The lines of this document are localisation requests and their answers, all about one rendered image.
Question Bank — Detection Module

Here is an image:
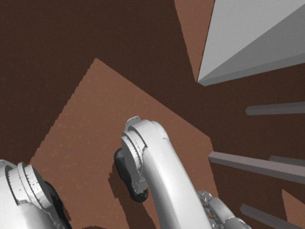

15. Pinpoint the right robot arm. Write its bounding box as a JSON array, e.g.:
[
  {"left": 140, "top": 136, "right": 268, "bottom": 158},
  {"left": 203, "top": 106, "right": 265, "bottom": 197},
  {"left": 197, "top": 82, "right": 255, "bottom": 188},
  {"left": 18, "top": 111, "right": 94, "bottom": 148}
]
[{"left": 224, "top": 218, "right": 252, "bottom": 229}]

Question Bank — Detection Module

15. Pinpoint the left robot foot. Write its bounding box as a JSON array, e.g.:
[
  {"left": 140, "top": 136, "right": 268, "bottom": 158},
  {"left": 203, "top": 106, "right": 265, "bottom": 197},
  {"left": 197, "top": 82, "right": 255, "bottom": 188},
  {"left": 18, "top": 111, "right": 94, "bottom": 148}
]
[{"left": 44, "top": 181, "right": 72, "bottom": 229}]

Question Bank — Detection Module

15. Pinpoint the right robot foot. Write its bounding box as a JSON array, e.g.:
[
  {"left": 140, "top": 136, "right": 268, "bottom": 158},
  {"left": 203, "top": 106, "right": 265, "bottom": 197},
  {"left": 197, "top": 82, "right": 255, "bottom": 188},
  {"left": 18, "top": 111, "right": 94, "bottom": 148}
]
[{"left": 114, "top": 148, "right": 148, "bottom": 203}]

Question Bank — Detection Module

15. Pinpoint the right robot hand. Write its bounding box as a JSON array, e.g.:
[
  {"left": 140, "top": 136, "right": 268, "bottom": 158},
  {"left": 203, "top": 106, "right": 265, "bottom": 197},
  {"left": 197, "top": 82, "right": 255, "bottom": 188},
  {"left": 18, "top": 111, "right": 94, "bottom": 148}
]
[{"left": 196, "top": 190, "right": 235, "bottom": 229}]

